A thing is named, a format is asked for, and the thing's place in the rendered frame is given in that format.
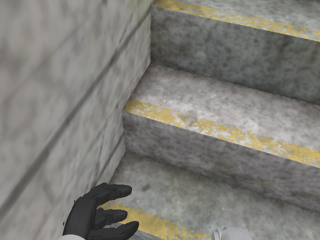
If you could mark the left robot hand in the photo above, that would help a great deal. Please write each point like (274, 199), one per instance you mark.
(86, 221)

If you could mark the right robot thigh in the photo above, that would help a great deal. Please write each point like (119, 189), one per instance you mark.
(231, 233)

